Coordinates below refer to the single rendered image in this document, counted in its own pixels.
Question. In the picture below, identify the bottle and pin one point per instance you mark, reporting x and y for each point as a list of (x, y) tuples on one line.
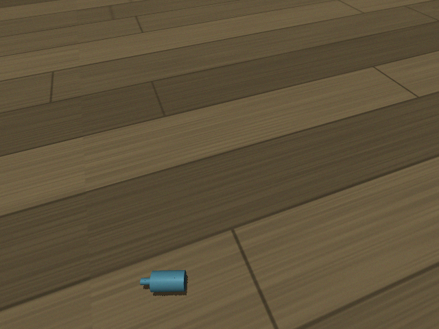
[(166, 281)]

